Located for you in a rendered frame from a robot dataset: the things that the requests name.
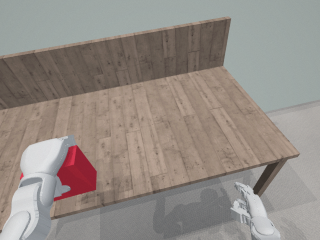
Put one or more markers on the left robot hand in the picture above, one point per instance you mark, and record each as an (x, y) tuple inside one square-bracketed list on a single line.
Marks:
[(47, 157)]

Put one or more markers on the table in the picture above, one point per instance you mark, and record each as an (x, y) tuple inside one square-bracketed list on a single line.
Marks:
[(152, 111)]

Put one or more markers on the robot left forearm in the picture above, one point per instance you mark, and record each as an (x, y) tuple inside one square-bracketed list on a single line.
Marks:
[(30, 208)]

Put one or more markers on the sponge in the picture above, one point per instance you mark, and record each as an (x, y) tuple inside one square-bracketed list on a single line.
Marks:
[(77, 173)]

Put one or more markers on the robot right forearm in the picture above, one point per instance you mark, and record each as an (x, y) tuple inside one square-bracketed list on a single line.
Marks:
[(262, 228)]

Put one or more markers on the right robot hand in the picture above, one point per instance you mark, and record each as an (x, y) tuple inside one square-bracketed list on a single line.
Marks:
[(243, 211)]

